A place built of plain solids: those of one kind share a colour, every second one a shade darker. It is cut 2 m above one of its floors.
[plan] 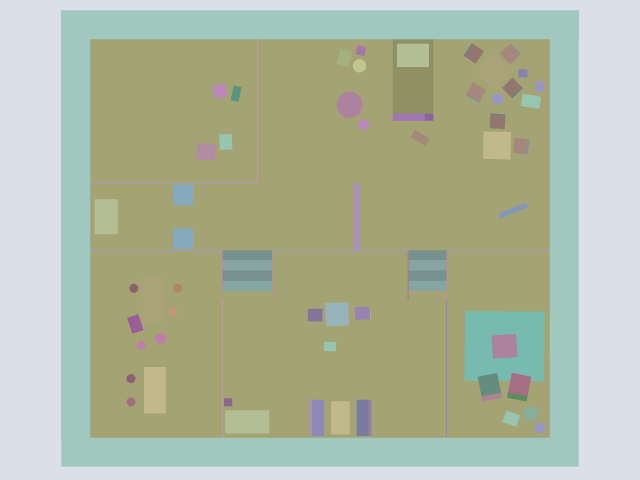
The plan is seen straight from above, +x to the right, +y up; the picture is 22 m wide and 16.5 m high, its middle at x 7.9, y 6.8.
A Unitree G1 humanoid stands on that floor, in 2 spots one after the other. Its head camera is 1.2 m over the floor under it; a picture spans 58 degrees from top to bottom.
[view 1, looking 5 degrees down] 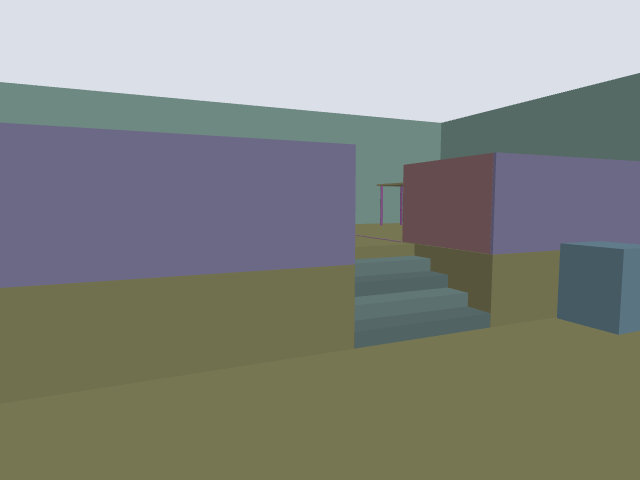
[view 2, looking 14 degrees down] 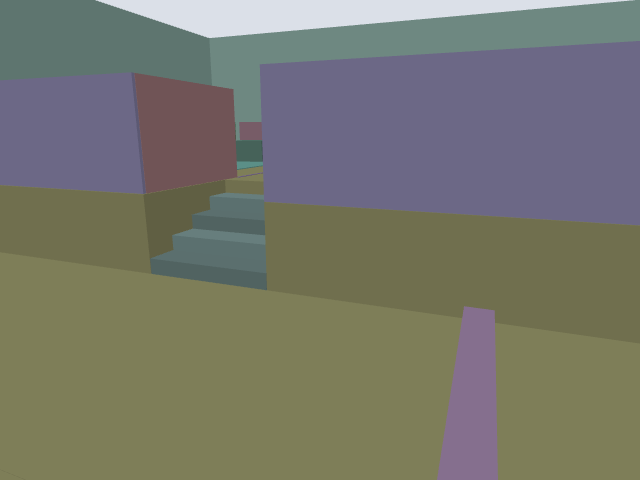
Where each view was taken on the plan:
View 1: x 8.17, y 9.96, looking -114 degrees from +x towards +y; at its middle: rail_rim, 3.86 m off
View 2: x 9.19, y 9.70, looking -69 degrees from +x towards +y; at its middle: floor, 3.59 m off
